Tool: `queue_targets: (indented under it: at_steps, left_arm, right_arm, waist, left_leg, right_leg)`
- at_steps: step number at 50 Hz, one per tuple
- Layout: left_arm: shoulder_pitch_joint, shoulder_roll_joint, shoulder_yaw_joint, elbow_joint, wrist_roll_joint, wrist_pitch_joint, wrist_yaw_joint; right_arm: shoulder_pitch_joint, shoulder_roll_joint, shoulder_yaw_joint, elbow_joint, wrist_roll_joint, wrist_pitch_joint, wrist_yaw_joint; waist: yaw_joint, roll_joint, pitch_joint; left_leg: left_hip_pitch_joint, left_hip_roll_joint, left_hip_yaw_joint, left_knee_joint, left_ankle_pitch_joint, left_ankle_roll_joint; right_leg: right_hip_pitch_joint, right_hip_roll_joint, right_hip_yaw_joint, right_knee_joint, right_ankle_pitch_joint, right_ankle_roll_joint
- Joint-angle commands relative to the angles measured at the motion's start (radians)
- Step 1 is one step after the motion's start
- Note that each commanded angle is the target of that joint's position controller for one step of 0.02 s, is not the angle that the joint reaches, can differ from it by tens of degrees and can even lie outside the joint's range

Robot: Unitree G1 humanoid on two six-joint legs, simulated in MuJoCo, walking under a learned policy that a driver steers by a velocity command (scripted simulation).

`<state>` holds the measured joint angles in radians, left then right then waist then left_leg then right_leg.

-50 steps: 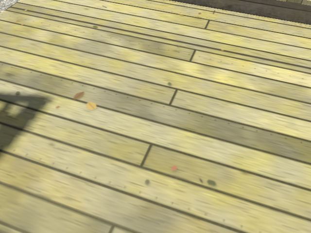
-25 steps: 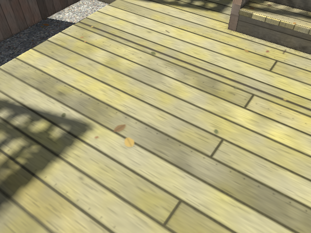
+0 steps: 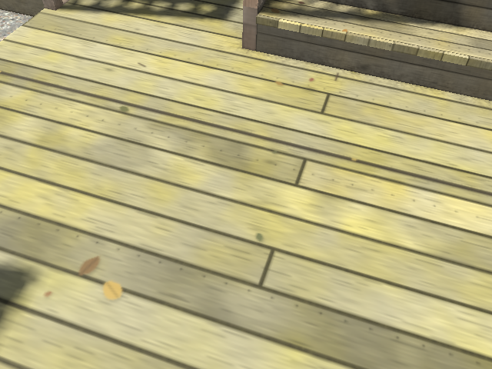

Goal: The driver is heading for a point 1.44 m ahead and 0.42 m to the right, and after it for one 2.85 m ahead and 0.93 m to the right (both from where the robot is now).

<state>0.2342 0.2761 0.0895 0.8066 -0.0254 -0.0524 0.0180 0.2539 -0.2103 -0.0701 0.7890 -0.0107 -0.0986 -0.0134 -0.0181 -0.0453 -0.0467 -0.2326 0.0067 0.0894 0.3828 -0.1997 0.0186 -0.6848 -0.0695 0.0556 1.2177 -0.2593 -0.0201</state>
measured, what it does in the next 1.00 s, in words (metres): walks ahead, turning right: right foot, then left foot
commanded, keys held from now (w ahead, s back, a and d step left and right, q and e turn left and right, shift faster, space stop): w+e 0.64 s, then w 0.36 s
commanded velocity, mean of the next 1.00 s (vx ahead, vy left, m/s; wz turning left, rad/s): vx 0.50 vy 0.00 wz -0.48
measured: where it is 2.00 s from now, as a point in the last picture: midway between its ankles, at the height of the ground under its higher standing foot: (382, 243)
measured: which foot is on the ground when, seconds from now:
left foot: down 0.00-0.30, up 0.32-0.80, down 0.82-1.00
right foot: up 0.00-0.28, down 0.30-0.84, up 0.86-1.00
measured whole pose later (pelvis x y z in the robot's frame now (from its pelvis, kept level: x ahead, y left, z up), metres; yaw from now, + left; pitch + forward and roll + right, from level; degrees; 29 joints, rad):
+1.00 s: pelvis +0.52 -0.19 -0.01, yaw -29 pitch +2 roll +1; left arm 0.27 0.26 0.07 0.71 -0.01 -0.06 0.01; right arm 0.22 -0.24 -0.07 0.74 -0.01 -0.10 0.02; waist -0.01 -0.04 0.00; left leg -0.30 -0.06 0.02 0.43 -0.17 0.06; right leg -0.50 0.00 0.07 1.19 -0.35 -0.03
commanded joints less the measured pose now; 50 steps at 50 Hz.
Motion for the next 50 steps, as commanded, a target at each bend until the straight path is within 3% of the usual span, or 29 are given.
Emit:
queue_targets:
  at_steps: [1, 4, 6, 11, 13, 14, 15, 16, 17, 18, 19, 20, 21, 22, 25, 27, 31, 33, 37, 39, 41, 42, 43, 44, 45, 46, 47, 48, 50]
  left_arm:
    - [-0.013, -0.006, -0.003, -0.084, 0.004, 0.01, -0.011]
    - [-0.084, 0.004, -0.006, -0.114, 0.012, 0.011, -0.03]
    - [-0.161, -0.003, -0.012, -0.138, 0.012, 0.011, -0.039]
    - [-0.27, 0.016, -0.013, -0.204, 0.007, 0.026, -0.071]
    - [-0.231, 0.046, 0.004, -0.211, 0.014, 0.031, -0.076]
    - [-0.137, 0.076, 0.023, -0.191, 0.014, 0.031, -0.076]
    - [0.037, 0.135, 0.058, -0.137, 0.01, 0.032, -0.069]
    - [0.184, 0.246, 0.093, -0.119, 0.008, 0.034, -0.045]
    - [0.14, 0.322, 0.089, -0.144, 0.0, 0.018, -0.047]
    - [0.19, 0.238, 0.066, -0.16, 0.012, 0.008, -0.051]
    - [0.159, 0.185, 0.05, -0.149, 0.017, -0.002, -0.049]
    - [0.091, 0.153, 0.039, -0.165, 0.011, -0.005, -0.046]
    - [0.016, 0.121, 0.03, -0.18, 0.015, -0.005, -0.044]
    - [-0.022, 0.099, 0.021, -0.197, 0.024, -0.007, -0.041]
    - [-0.011, 0.112, 0.025, -0.188, 0.016, -0.017, -0.027]
    - [0.026, 0.127, 0.03, -0.171, 0.011, -0.017, -0.012]
    - [0.088, 0.125, 0.032, -0.138, -0.001, -0.009, -0.002]
    - [0.113, 0.125, 0.032, -0.126, -0.002, -0.006, 0.0]
    - [0.171, 0.112, 0.029, -0.098, 0.002, -0.002, 0.002]
    - [0.164, 0.124, 0.035, -0.098, 0.005, 0.004, 0.005]
    - [0.114, 0.108, 0.029, -0.12, 0.004, 0.003, 0.0]
    - [0.08, 0.076, 0.014, -0.151, 0.021, -0.002, -0.004]
    - [0.243, 0.018, -0.005, -0.137, 0.0, -0.012, -0.004]
    - [0.237, 0.077, -0.002, -0.125, -0.006, -0.021, -0.005]
    - [0.124, 0.127, 0.011, -0.147, -0.01, -0.022, -0.008]
    - [0.039, 0.118, 0.006, -0.169, 0.001, -0.024, -0.008]
    - [-0.007, 0.103, 0.006, -0.187, 0.02, -0.027, -0.009]
    - [0.0, 0.089, 0.008, -0.19, 0.025, -0.026, -0.011]
    - [0.032, 0.054, 0.001, -0.179, 0.019, -0.021, -0.013]
  right_arm:
    - [-0.019, -0.115, -0.033, -0.038, -0.005, -0.014, -0.005]
    - [-0.025, -0.151, -0.042, -0.024, -0.006, -0.011, -0.007]
    - [-0.01, -0.163, -0.046, -0.021, -0.005, -0.011, -0.013]
    - [0.049, -0.229, -0.073, 0.007, 0.032, 0.011, -0.016]
    - [0.04, -0.256, -0.082, 0.009, 0.043, 0.025, -0.016]
    - [0.03, -0.266, -0.084, 0.008, 0.048, 0.033, -0.016]
    - [0.045, -0.244, -0.075, 0.007, 0.044, 0.039, -0.017]
    - [0.058, -0.184, -0.052, -0.025, 0.002, 0.031, -0.019]
    - [0.11, -0.076, -0.013, -0.09, -0.018, -0.004, -0.01]
    - [-0.005, -0.159, -0.028, -0.099, 0.028, -0.038, -0.001]
    - [-0.061, -0.178, -0.03, -0.113, 0.051, -0.05, 0.003]
    - [-0.073, -0.169, -0.025, -0.103, 0.027, -0.055, -0.008]
    - [-0.073, -0.177, -0.033, -0.101, 0.002, -0.051, -0.017]
    - [-0.059, -0.182, -0.04, -0.104, 0.0, -0.039, -0.017]
    - [-0.079, -0.154, -0.034, -0.117, -0.007, -0.008, -0.009]
    - [-0.155, -0.137, -0.026, -0.137, -0.014, -0.006, -0.008]
    - [-0.301, -0.104, -0.01, -0.164, 0.0, -0.015, 0.013]
    - [-0.351, -0.106, -0.007, -0.176, 0.011, -0.021, 0.028]
    - [-0.395, -0.125, -0.011, -0.199, 0.014, -0.042, 0.045]
    - [-0.363, -0.14, -0.018, -0.201, 0.017, -0.048, 0.047]
    - [-0.183, -0.183, -0.043, -0.164, 0.003, -0.056, 0.04]
    - [-0.004, -0.237, -0.058, -0.146, -0.01, -0.054, 0.034]
    - [0.12, -0.293, -0.076, -0.1, -0.012, -0.045, 0.038]
    - [0.138, -0.213, -0.057, -0.091, 0.021, -0.036, 0.04]
    - [0.076, -0.165, -0.042, -0.103, 0.027, -0.025, 0.033]
    - [0.015, -0.152, -0.032, -0.115, 0.015, -0.013, 0.028]
    - [-0.02, -0.137, -0.024, -0.112, 0.008, -0.008, 0.03]
    - [-0.035, -0.125, -0.016, -0.112, -0.001, -0.011, 0.03]
    - [-0.035, -0.121, -0.013, -0.096, 0.004, -0.015, 0.033]
  waist:
    - [0.031, 0.11, 0.042]
    - [0.03, 0.112, 0.057]
    - [0.0, 0.111, 0.071]
    - [-0.034, 0.125, 0.118]
    - [0.0, 0.153, 0.086]
    - [0.057, 0.148, 0.033]
    - [0.131, 0.115, -0.06]
    - [0.163, -0.05, -0.159]
    - [0.058, -0.266, -0.273]
    - [0.142, -0.139, -0.315]
    - [0.132, -0.108, -0.203]
    - [0.094, -0.018, -0.14]
    - [0.049, 0.005, -0.09]
    - [0.013, -0.004, -0.078]
    - [-0.007, 0.012, -0.041]
    - [0.012, 0.016, -0.009]
    - [0.068, -0.035, 0.025]
    - [0.088, -0.047, 0.04]
    - [0.113, -0.05, 0.044]
    - [0.091, -0.076, 0.041]
    - [-0.008, -0.075, -0.067]
    - [-0.09, 0.004, -0.207]
    - [-0.054, 0.314, -0.347]
    - [-0.071, 0.308, -0.31]
    - [-0.085, 0.198, -0.149]
    - [-0.063, 0.104, -0.062]
    - [-0.036, 0.073, 0.008]
    - [-0.004, 0.092, 0.018]
    - [0.023, 0.129, 0.014]
  left_leg:
    - [0.105, 0.28, -0.19, -0.226, 0.168, 0.163]
    - [0.081, 0.256, -0.058, -0.228, 0.22, 0.143]
    - [0.065, 0.243, 0.012, -0.22, 0.21, 0.12]
    - [0.223, 0.313, 0.045, -0.182, 0.194, 0.099]
    - [0.261, 0.314, 0.082, -0.062, 0.496, 0.08]
    - [0.26, 0.29, 0.116, 0.081, 0.667, 0.061]
    - [0.185, 0.24, 0.152, 0.308, 0.716, 0.033]
    - [-0.121, 0.188, 0.163, 0.666, 0.318, -0.027]
    - [-0.502, -0.014, -0.02, 0.957, -0.399, -0.076]
    - [-0.605, 0.007, -0.172, 1.051, -0.349, -0.056]
    - [-0.675, 0.046, -0.154, 1.039, -0.254, -0.032]
    - [-0.626, 0.093, -0.16, 0.966, -0.167, -0.019]
    - [-0.543, 0.122, -0.161, 0.883, -0.118, -0.02]
    - [-0.472, 0.137, -0.17, 0.847, -0.094, -0.019]
    - [-0.459, 0.12, -0.165, 0.725, -0.033, -0.043]
    - [-0.489, 0.099, -0.16, 0.589, 0.072, -0.062]
    - [-0.411, 0.034, -0.147, 0.296, 0.283, -0.059]
    - [-0.383, 0.017, -0.142, 0.211, 0.316, -0.05]
    - [-0.373, 0.005, -0.138, 0.13, 0.25, -0.017]
    - [-0.316, -0.011, -0.117, 0.1, 0.154, 0.011]
    - [-0.03, -0.013, -0.107, 0.063, 0.183, 0.075]
    - [0.254, 0.137, -0.257, 0.111, 0.25, 0.152]
    - [0.623, 0.354, -0.684, 0.06, 0.084, 0.333]
    - [0.621, 0.388, -0.852, -0.04, -0.133, 0.333]
    - [0.49, 0.35, -0.725, -0.067, -0.193, 0.287]
    - [0.345, 0.312, -0.611, -0.088, -0.135, 0.254]
    - [0.222, 0.273, -0.537, -0.117, -0.042, 0.242]
    - [0.148, 0.24, -0.48, -0.139, 0.038, 0.227]
    - [0.087, 0.207, -0.406, -0.169, 0.139, 0.227]
  right_leg:
    - [-0.184, -0.059, 0.074, 0.006, 0.108, 0.011]
    - [-0.133, -0.062, 0.04, -0.164, 0.245, 0.019]
    - [-0.069, -0.054, -0.012, -0.294, 0.313, 0.017]
    - [-0.028, -0.036, -0.075, -0.493, 0.143, -0.039]
    - [0.085, 0.025, -0.139, -0.54, 0.032, -0.078]
    - [0.224, 0.077, -0.175, -0.603, 0.043, -0.104]
    - [0.478, 0.145, -0.197, -0.656, 0.089, -0.135]
    - [0.793, -0.04, 0.093, -0.641, 0.192, -0.202]
    - [1.027, -0.231, 0.667, -0.829, -0.048, -0.381]
    - [1.045, -0.25, 0.724, -0.926, -0.08, -0.36]
    - [0.967, -0.23, 0.586, -0.912, 0.003, -0.32]
    - [0.814, -0.189, 0.468, -0.897, 0.085, -0.286]
    - [0.661, -0.15, 0.378, -0.904, 0.175, -0.266]
    - [0.567, -0.126, 0.337, -0.928, 0.224, -0.26]
    - [0.489, -0.104, 0.295, -0.985, 0.283, -0.274]
    - [0.486, -0.08, 0.252, -0.99, 0.329, -0.256]
    - [0.462, -0.026, 0.208, -0.971, 0.281, -0.207]
    - [0.483, -0.036, 0.227, -0.962, 0.239, -0.201]
    - [0.606, -0.087, 0.295, -0.871, 0.27, -0.198]
    - [0.647, -0.1, 0.32, -0.823, 0.375, -0.184]
    - [0.614, -0.027, 0.269, -0.634, 0.641, -0.142]
    - [0.459, 0.029, 0.21, -0.376, 0.495, -0.106]
    - [0.083, 0.183, 0.125, -0.008, -0.088, -0.022]
    - [-0.067, 0.157, 0.165, 0.113, -0.311, -0.015]
    - [-0.131, 0.11, 0.151, 0.154, -0.226, -0.011]
    - [-0.115, 0.063, 0.101, 0.122, -0.145, -0.011]
    - [-0.094, 0.03, 0.074, 0.052, -0.097, -0.009]
    - [-0.039, -0.001, 0.065, 0.001, -0.066, -0.008]
    - [0.01, -0.018, 0.037, -0.076, -0.057, 0.002]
